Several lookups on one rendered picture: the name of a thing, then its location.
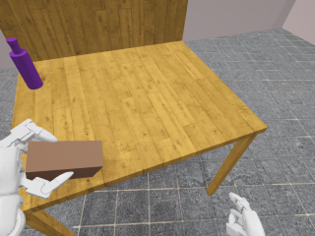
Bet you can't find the robot left forearm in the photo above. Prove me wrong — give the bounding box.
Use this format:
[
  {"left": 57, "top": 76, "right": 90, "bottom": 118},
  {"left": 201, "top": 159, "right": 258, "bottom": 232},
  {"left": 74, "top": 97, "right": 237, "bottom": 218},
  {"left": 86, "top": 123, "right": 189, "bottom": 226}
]
[{"left": 0, "top": 194, "right": 26, "bottom": 236}]

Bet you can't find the left robot hand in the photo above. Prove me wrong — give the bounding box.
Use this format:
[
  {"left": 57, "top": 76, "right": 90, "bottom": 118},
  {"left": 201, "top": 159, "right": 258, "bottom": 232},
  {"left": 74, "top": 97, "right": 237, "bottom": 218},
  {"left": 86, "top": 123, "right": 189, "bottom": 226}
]
[{"left": 0, "top": 119, "right": 74, "bottom": 200}]

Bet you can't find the sponge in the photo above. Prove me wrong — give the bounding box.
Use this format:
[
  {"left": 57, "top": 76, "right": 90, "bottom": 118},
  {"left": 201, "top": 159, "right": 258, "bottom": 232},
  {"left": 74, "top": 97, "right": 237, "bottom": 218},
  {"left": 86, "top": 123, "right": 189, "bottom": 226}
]
[{"left": 25, "top": 141, "right": 103, "bottom": 182}]

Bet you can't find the table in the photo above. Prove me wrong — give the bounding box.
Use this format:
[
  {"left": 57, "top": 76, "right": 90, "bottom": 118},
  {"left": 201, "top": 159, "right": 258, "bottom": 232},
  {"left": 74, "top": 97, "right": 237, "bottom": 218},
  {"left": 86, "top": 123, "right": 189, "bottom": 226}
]
[{"left": 0, "top": 0, "right": 268, "bottom": 236}]

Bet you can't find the right robot hand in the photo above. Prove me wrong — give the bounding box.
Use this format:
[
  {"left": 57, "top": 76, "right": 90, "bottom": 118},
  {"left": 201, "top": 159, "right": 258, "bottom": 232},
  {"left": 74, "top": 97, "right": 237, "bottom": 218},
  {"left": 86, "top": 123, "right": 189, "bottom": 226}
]
[{"left": 226, "top": 192, "right": 266, "bottom": 236}]

